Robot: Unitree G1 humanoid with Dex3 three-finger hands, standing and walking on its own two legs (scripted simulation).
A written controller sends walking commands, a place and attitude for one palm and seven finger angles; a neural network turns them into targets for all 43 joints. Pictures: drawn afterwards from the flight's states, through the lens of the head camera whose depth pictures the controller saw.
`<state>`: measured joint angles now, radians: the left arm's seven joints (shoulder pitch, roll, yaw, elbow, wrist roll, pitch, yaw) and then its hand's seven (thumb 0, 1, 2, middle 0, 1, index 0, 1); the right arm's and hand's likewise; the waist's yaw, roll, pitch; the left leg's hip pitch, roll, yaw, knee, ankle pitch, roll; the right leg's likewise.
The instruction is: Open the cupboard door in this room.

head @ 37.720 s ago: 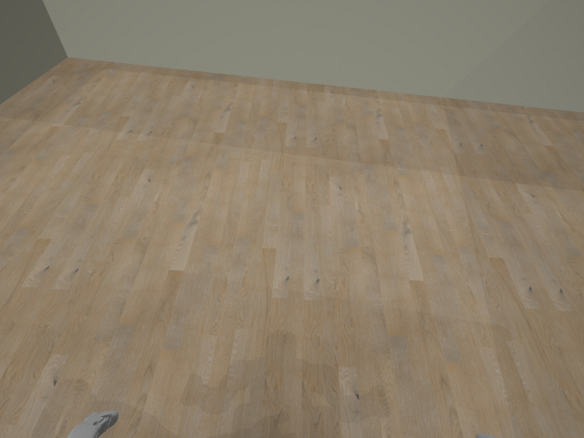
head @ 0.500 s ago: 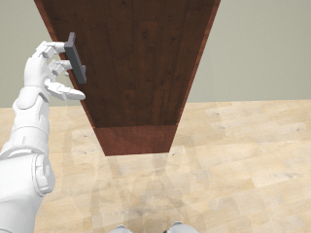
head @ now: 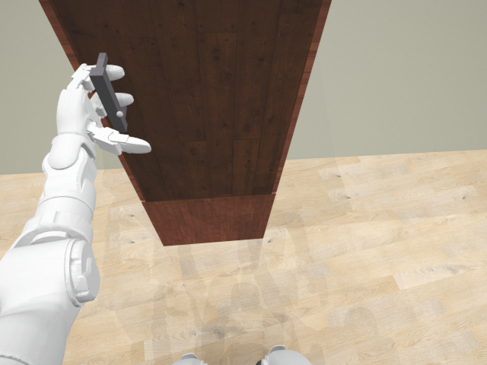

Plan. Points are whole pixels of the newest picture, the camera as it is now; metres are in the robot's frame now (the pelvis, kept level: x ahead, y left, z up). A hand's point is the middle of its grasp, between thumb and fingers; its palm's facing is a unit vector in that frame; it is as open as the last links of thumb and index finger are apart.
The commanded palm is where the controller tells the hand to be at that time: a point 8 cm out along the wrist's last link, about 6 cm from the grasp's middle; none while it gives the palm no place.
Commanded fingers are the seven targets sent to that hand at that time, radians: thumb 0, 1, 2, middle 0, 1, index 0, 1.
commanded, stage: slide the fingers in behind the handle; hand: left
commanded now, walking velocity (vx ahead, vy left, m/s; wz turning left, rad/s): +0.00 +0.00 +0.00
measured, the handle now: (112, 94) +0.54 +0.19 +0.11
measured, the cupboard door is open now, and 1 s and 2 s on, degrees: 0 0 31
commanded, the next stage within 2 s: close the thumb around the handle in 0.32 s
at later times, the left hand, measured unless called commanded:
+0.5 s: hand (121, 115) +0.49 +0.17 +0.11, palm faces +0.02 -1.00 +0.01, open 13.9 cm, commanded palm +0.47 +0.22 +0.11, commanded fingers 0.00 -0.22 0.42 -0.32 -1.23 -0.32 -1.23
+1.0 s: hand (120, 113) +0.50 +0.17 +0.11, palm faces +0.02 -1.00 +0.01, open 6.2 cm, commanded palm +0.47 +0.22 +0.11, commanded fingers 0.00 0.90 0.90 -0.40 -1.35 -0.40 -1.35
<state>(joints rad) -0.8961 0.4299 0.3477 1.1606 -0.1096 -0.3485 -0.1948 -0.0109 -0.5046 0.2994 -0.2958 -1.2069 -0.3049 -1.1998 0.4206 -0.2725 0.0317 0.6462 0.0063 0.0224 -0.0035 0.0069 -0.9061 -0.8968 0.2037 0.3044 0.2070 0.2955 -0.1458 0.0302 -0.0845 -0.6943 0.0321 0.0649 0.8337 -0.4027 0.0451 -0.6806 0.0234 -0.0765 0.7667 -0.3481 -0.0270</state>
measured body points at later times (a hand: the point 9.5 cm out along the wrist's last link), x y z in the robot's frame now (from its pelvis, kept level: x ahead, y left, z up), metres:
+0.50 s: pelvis -0.01 +0.00 +0.00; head +0.08 +0.01 +0.44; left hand +0.48 +0.22 +0.11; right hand +0.02 -0.27 -0.11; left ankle +0.00 +0.09 -0.70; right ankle +0.01 -0.11 -0.70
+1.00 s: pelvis +0.00 +0.00 +0.00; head +0.09 +0.01 +0.44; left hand +0.49 +0.22 +0.11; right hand +0.01 -0.26 -0.11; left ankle +0.00 +0.09 -0.70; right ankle +0.01 -0.11 -0.70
